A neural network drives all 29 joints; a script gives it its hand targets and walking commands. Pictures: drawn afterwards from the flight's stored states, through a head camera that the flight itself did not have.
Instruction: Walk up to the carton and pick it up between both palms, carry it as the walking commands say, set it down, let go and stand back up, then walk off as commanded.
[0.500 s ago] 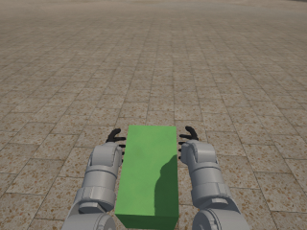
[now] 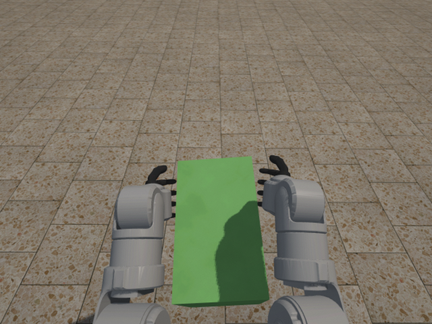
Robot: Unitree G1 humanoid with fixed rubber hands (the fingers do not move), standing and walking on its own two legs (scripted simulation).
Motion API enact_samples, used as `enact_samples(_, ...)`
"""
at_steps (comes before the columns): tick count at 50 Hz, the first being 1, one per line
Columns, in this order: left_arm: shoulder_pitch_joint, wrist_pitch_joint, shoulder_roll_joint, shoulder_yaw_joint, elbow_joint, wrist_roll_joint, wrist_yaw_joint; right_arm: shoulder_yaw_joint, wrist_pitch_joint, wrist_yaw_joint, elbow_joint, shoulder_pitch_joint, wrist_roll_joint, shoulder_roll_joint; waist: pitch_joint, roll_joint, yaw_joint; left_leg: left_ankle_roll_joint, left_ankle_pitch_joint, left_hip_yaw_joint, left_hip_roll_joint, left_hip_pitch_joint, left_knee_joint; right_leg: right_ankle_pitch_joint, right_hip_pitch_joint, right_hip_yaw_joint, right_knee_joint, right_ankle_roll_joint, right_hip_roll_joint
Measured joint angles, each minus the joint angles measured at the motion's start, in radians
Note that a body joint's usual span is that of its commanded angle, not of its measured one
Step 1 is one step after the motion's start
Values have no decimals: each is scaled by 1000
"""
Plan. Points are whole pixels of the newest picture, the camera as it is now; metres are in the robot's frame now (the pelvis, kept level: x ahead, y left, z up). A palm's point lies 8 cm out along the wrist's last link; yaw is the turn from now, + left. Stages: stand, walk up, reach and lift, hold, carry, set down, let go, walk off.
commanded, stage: carry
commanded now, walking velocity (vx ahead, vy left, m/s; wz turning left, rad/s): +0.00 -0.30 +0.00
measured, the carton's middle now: (220, 235) +0.31 -0.01 +0.00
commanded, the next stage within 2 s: none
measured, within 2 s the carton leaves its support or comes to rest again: neither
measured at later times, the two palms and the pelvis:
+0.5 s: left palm (197, 210) +0.30 +0.03 +0.09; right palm (330, 208) +0.29 -0.19 +0.11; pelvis -0.03 -0.06 +0.01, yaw -5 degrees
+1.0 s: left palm (272, 236) +0.26 -0.10 +0.08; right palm (412, 240) +0.23 -0.31 +0.10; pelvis -0.08 -0.16 -0.01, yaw -7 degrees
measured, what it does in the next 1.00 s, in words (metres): steps to the right: left foot, then right foot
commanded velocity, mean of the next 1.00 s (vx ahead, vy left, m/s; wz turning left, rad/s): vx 0.00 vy -0.25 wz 0.11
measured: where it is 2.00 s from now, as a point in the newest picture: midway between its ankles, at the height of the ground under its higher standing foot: outside the picture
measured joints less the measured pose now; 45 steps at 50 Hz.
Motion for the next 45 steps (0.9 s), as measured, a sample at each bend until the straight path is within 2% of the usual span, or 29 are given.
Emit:
enact_samples(1, 0, 2, 1, 0, -4, 0, 1, 0, 1, 0, 0, 0, 0, 1, 0, 1, 0, -1, -24, 0, 3, -5, 14, 5, -1, -1, -1, -22, 4)
enact_samples(2, 0, 2, 0, 0, -4, 0, 1, 0, 1, -1, 0, 0, 0, 1, 1, 0, 1, -1, -103, 2, -2, -20, 63, 8, -3, 0, -2, -37, 5)
enact_samples(4, 0, 3, -2, 0, -4, 0, 1, 0, 2, -5, 0, 0, 0, 1, 4, 0, 1, -1, -231, 3, -26, -56, 184, 22, -4, 0, -20, -47, 5)
enact_samples(6, 0, 4, -2, 0, -4, 0, 1, 0, 3, -6, 0, 0, 0, 1, 4, 1, 1, -1, -259, 2, -52, -74, 246, 44, -4, -1, -51, -48, 7)
enact_samples(12, 0, 5, -2, 0, -4, 0, 2, 0, 3, -6, 0, 0, 0, 1, 4, 2, 0, -1, -241, 3, -83, -26, 223, 115, -5, -14, -139, -60, 45)
enact_samples(14, 0, 5, -3, 0, -5, 0, 2, 0, 3, -6, 0, 0, 0, 1, 6, 2, -1, 11, -206, 2, -84, 36, 136, 130, -6, -19, -153, -63, 65)
enact_samples(15, 0, 5, -3, 0, -7, 0, 2, 0, 3, -6, 0, 0, 0, 1, 7, 2, -1, 33, -168, 1, -82, 83, 53, 134, -7, -21, -154, -62, 77)
enact_samples(16, 0, 5, -2, 0, -9, 0, 2, 0, 1, -6, 0, 1, 0, 2, 14, -12, 0, 64, -162, 3, -82, 97, 27, 134, -8, -20, -149, -42, 77)
enact_samples(18, 9, 7, 4, 0, -18, 0, 3, 0, 1, -6, 0, 3, 0, 12, 27, -15, -1, 83, -150, 1, -69, 100, 27, 16, -38, -21, -28, 28, 76)
enact_samples(20, 11, 17, 10, 0, -34, 0, 5, 0, 1, -5, 0, 3, 3, 18, 29, -6, 0, 78, -143, 1, -40, 100, 27, -62, -68, -19, 127, 42, 60)
enact_samples(22, 9, 17, 10, 0, -45, 0, 10, 0, 4, -1, 0, 2, 4, 18, 9, -5, 1, 61, -142, 2, -13, 81, 26, -73, -69, -18, 138, 46, 17)
enact_samples(25, 3, 17, 11, 0, -58, 0, 18, 0, 4, 2, 0, -3, 4, 19, -27, -6, 2, 31, -138, 4, 21, 40, 26, -75, -29, -17, -24, 47, -53)
enact_samples(26, 3, 17, 12, 0, -62, 0, 20, 0, 4, 5, 0, -4, 4, 20, -33, -5, 3, 18, -137, 3, 36, 30, 26, -22, -13, -27, -92, 57, -60)
enact_samples(27, 2, 13, 12, 0, -64, 0, 21, 0, 3, 6, 0, -5, 4, 20, -29, -2, 2, 11, -133, 3, 51, 27, 27, 51, -12, -37, -117, 56, -50)
enact_samples(29, 1, 3, 7, 0, -64, 0, 25, 0, 1, 5, -3, -5, 4, 17, -7, -3, 2, 9, -157, 4, 65, 22, 47, 64, -11, -39, -116, 30, -31)
enact_samples(31, 0, -7, -11, 0, -64, 0, 39, 0, 0, -3, -15, -5, 4, 11, 16, -6, 2, 9, -286, 5, 40, 0, 98, 53, -12, -38, -111, 6, -30)
enact_samples(34, 0, -13, -33, 0, -65, 0, 57, 0, -5, -29, -31, -5, 4, 11, 47, -5, 2, 9, -319, 6, -9, -32, 136, 57, -12, -41, -111, -13, -29)
enact_samples(37, 0, -13, -40, 0, -66, 0, 65, 0, -12, -35, -32, -5, 4, 11, 68, -6, 2, 9, -286, 6, -36, -47, 136, 64, -12, -52, -108, -28, -13)
enact_samples(40, 0, -13, -40, 0, -67, 0, 65, 0, -13, -35, -32, -5, 4, 11, 80, -6, 2, 14, -229, 5, -40, -39, 136, 66, -12, -73, -97, -45, 16)
enact_samples(41, 0, -13, -40, 0, -67, 0, 65, 0, -13, -35, -32, -5, 4, 11, 82, -6, 2, 22, -198, 4, -39, -31, 134, 65, -12, -80, -92, -51, 27)
enact_samples(43, 0, -13, -35, 0, -71, 0, 65, 0, -15, -35, -32, -4, 4, 15, 91, -26, 3, 66, -100, 5, -36, -19, 118, 63, -12, -81, -76, -57, 35)
enact_samples(45, 0, -12, -33, 0, -72, 0, 65, 0, -15, -35, -32, -3, 4, 18, 94, -32, 3, 68, -107, 5, -32, -10, 117, 21, -18, -81, -43, -24, 35)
